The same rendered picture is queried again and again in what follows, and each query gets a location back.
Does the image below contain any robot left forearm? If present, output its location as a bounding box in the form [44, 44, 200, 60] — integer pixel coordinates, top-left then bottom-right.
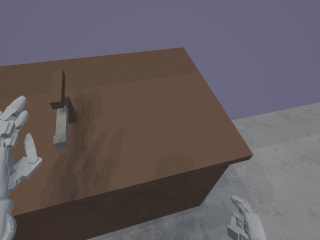
[0, 199, 17, 240]

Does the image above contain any robot right hand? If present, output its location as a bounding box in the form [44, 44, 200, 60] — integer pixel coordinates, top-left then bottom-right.
[227, 195, 267, 240]

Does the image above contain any tap lever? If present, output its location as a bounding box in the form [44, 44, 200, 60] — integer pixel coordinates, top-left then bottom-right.
[53, 105, 69, 150]

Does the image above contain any robot left hand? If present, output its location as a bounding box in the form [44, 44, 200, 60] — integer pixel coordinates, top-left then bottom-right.
[0, 95, 42, 200]

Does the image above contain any counter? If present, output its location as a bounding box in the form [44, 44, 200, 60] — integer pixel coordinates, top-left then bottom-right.
[0, 47, 253, 240]

